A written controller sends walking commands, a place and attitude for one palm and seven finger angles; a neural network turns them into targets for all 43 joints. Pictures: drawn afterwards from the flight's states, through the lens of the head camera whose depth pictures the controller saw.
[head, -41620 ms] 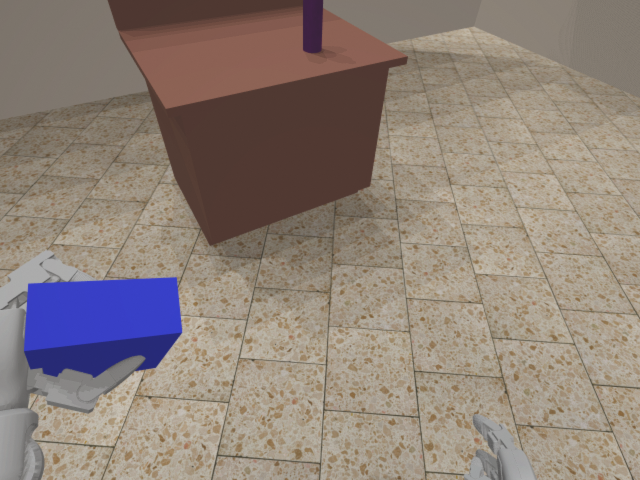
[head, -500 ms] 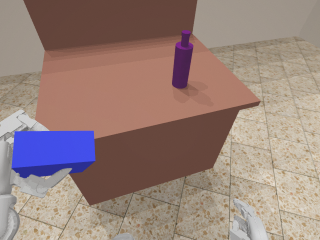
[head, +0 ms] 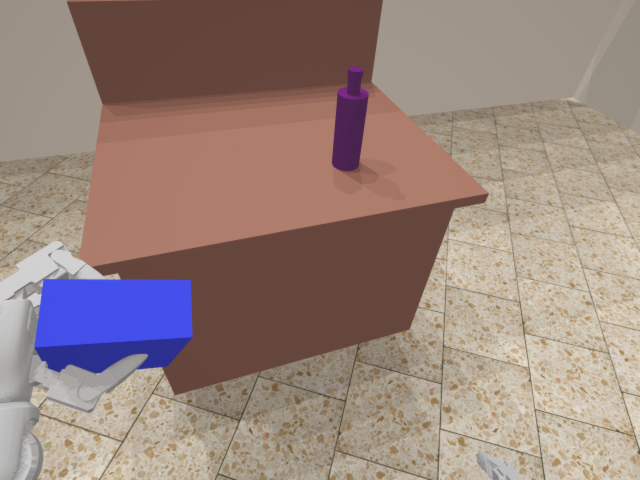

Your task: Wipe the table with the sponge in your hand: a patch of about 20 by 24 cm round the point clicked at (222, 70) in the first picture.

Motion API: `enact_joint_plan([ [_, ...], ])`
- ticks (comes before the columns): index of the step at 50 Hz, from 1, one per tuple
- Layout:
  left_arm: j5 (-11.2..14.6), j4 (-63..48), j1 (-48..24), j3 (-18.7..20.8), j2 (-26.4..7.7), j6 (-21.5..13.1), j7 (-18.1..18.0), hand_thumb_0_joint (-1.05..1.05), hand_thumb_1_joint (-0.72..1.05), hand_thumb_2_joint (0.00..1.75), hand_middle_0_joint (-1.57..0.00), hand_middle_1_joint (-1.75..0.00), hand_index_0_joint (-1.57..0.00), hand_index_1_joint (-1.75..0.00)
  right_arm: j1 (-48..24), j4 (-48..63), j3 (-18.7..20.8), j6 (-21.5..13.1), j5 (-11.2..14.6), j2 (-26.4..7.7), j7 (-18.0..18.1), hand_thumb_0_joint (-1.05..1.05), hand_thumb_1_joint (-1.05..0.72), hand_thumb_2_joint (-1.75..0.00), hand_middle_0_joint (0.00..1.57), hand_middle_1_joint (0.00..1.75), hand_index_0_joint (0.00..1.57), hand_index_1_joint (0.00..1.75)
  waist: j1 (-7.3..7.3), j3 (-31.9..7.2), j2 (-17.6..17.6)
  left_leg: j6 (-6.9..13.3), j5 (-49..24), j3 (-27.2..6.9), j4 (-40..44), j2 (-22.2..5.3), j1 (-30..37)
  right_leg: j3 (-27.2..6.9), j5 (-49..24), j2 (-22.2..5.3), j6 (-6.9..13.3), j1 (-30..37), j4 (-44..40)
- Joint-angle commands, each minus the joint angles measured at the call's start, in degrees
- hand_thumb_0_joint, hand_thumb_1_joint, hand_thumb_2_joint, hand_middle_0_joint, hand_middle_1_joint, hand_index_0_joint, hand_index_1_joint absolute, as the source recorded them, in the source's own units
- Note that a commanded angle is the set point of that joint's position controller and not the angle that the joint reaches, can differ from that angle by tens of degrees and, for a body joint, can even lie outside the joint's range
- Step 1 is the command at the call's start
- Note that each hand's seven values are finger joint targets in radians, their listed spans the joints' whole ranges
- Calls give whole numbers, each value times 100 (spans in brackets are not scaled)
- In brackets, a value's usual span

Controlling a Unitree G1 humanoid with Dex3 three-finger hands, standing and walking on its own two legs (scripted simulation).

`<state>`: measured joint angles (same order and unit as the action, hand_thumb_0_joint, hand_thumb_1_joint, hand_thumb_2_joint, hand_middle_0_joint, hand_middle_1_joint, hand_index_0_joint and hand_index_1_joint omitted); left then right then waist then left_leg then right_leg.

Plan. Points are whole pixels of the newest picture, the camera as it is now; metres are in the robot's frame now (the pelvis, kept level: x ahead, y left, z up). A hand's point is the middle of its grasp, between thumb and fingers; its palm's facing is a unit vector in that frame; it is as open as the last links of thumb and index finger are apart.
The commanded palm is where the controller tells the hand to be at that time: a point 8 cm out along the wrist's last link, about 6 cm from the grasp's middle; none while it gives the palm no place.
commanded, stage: stop stepping back and stand still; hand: left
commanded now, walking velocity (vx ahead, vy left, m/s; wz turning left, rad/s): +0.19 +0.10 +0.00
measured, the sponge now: (137, 330) +0.22 +0.20 +0.15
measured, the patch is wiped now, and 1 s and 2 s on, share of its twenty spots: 1.00 1.00 1.00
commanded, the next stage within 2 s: stand and wait in 1.02 s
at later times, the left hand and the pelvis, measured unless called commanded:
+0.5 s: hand (93, 330) +0.20 +0.22 +0.18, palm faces +0.38 -0.86 -0.34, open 9.4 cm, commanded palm +0.15 +0.27 +0.20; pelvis +0.00 -0.01 +0.01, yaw +1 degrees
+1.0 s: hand (94, 297) +0.24 +0.24 +0.18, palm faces +0.39 -0.85 -0.35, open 9.4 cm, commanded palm +0.19 +0.28 +0.20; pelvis +0.03 +0.00 +0.02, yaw +0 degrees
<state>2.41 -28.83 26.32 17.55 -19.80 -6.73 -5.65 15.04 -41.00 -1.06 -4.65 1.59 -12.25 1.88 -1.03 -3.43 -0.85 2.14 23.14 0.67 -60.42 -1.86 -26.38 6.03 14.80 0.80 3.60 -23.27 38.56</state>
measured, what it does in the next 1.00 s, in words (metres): stands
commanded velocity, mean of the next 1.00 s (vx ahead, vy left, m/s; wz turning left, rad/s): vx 0.03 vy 0.01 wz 0.00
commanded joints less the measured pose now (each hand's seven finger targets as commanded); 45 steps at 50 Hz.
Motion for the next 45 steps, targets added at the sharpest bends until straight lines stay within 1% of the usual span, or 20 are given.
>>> enact_joint_plan([
  [1, 80, -1760, -349, 835, -1265, -370, -287, 0, 10, 130, -120, -160, -120, -160, -840, 1168, 112, -371, -48, -423, 178, 0, -90, -90, 20, 30, 20, 30, -93, -238, -88, 177, 168, 279, 2311, -142, 1719, -1460, 2466, -1430, 291, -1244, -1865],
  [2, 80, -1755, -380, 828, -1259, -373, -345, 0, 10, 130, -120, -160, -120, -160, -820, 1235, 109, -425, -77, -508, 245, 0, -90, -90, 20, 30, 20, 30, -113, -314, 392, 199, 366, 341, 3206, -50, 1776, -1105, 2468, -1087, 160, -913, -1196],
  [3, 87, -1781, -512, 853, -1242, -403, -398, 0, 10, 130, -120, -160, -120, -160, -839, 1347, 183, -478, -120, -713, 291, 0, -90, -90, 20, 30, 20, 30, -82, -276, 1466, 490, 1298, -730, 4148, -575, 1548, -695, 2276, -460, -49, -797, 79],
  [4, 75, -1713, -546, 866, -1223, -395, -462, 0, 10, 130, -120, -160, -120, -160, -821, 1453, 258, -509, -93, -812, 309, 0, -90, -90, 20, 30, 20, 30, -69, -148, 2471, 883, 1507, -2131, 4859, -1593, 1711, 64, 1746, 156, -358, -1292, 1926],
  [5, 3, -1265, -614, 915, -1270, -369, -446, 0, 10, 130, -120, -160, -120, -160, -740, 1384, 241, -543, -17, -622, 268, 0, -90, -90, 20, 30, 20, 30, -103, 37, 1767, 1109, 1148, -2300, 4941, -1713, 1308, -557, 1404, -77, -342, -1555, 2772],
  [8, 3, -658, -501, 733, -1067, -293, -370, 0, 10, 130, -120, -160, -120, -160, -748, 1153, 168, -574, 20, -534, 129, 0, -90, -90, 20, 30, 20, 30, 33, 357, 516, 845, 611, -1447, 4495, -1489, 810, -641, 1051, -549, -363, -923, 1628],
  [10, 57, -751, -521, 531, -921, -283, -342, 0, 10, 130, -120, -160, -120, -160, -873, 1305, 123, -572, -15, -655, 167, 0, -90, -90, 20, 30, 20, 30, 70, 360, 1004, 616, 884, -981, 4402, -1196, 337, -251, 1043, -320, -372, 304, 212],
  [12, 27, -786, -469, 439, -858, -201, -305, 0, 10, 130, -120, -160, -120, -160, -966, 1439, 143, -491, -67, -734, 173, 0, -90, -90, 20, 30, 20, 30, 205, 322, 696, 370, 1148, -529, 3453, -779, -185, -46, 484, -50, -310, 1517, -1090],
  [13, -6, -849, -495, 406, -873, -190, -279, 0, 10, 130, -120, -160, -120, -160, -968, 1469, 198, -447, -77, -723, 172, 0, -90, -90, 20, 30, 20, 30, 213, 313, -114, 196, 924, 20, 2114, -308, -524, -673, 459, -427, -82, 1760, -1720],
  [14, -30, -894, -501, 486, -1047, -180, -255, 0, 10, 130, -120, -160, -120, -160, -972, 1535, 236, -414, -57, -659, 145, 0, -90, -90, 20, 30, 20, 30, 138, 208, -1165, -3, 628, 263, 608, 140, -851, -2585, 911, -1577, 379, 1613, -2574],
  [15, 54, -1353, -978, 533, -1141, -262, -267, 0, 10, 130, -120, -160, -120, -160, -1034, 1510, 218, -429, -27, -550, 110, 0, -90, -90, 20, 30, 20, 30, 103, 2, -1190, -72, 387, -32, -87, 53, -740, -3441, 1402, -2230, 678, 1212, -2955],
  [18, 101, -1700, -872, 748, -1287, -333, -306, 0, 10, 130, -120, -160, -120, -160, -862, 1310, 198, -341, -53, -519, 110, 0, -90, -90, 20, 30, 20, 30, -40, 74, -426, -18, -4, -308, 1103, -394, 519, -2334, 1201, -2017, 622, 51, -2515],
  [21, 106, -1700, -484, 680, -1111, -333, -451, 0, 10, 130, -120, -160, -120, -160, -1000, 1413, 145, -305, -134, -534, 265, 0, -90, -90, 20, 30, 20, 30, -66, -52, 525, 75, -94, -92, 3331, -215, 1775, -1197, 1536, -1101, 137, -263, -1428],
  [23, 88, -1790, -527, 734, -1077, -351, -555, 0, 10, 130, -120, -160, -120, -160, -1030, 1580, 228, -358, -90, -754, 291, 0, -90, -90, 20, 30, 20, 30, 85, -123, 1752, 447, 317, -1477, 4331, -1162, 1437, -380, 751, -187, -295, 33, -143],
  [24, 105, -1430, -359, 717, -1052, -304, -550, 0, 10, 130, -120, -160, -120, -160, -963, 1595, 208, -364, -19, -646, 297, 0, -90, -90, 20, 30, 20, 30, 78, -152, 1411, 460, 632, -1733, 4562, -1259, 1141, -396, 843, -78, -416, 248, 77],
  [27, 35, -964, -367, 714, -988, -237, -496, 0, 10, 130, -120, -160, -120, -160, -1046, 1501, 172, -421, -25, -591, 266, 0, -90, -90, 20, 30, 20, 30, 134, 107, 437, 210, -564, -763, 3676, -730, 756, -587, -153, -282, -398, 1022, -1240],
  [30, 83, -1030, -329, 589, -959, -264, -409, 0, 10, 130, -120, -160, -120, -160, -944, 1493, 254, -444, -36, -612, 167, 0, -90, -90, 20, 30, 20, 30, 9, -130, -601, -109, -988, -88, 2528, -123, 845, -1860, -720, -1219, 17, 1150, -2019],
  [32, 96, -1274, -291, 649, -1034, -310, -423, 0, 10, 130, -120, -160, -120, -160, -917, 1483, 232, -431, -56, -573, 140, 0, -90, -90, 20, 30, 20, 30, 7, -310, -325, -123, -1248, -87, 2824, -130, 976, -1754, -1460, -1352, 100, 1460, -1867],
  [35, 81, -1547, -59, 704, -1063, -353, -450, 0, 10, 130, -120, -160, -120, -160, -1009, 1549, 240, -402, -82, -621, 167, 0, -90, -90, 20, 30, 20, 30, 64, -479, 480, -57, -2190, -218, 3385, -379, 1575, -1155, -1823, -852, -141, 1456, -1401],
  [45, 110, -1183, -273, 601, -948, -285, -434, 0, 10, 130, -120, -160, -120, -160, -1084, 1661, 234, -235, -38, -640, 224, 0, -90, -90, 20, 30, 20, 30, 95, -432, 341, -54, -2426, -310, 3538, -535, 1738, -896, -1764, -531, -272, 1386, -1392],
])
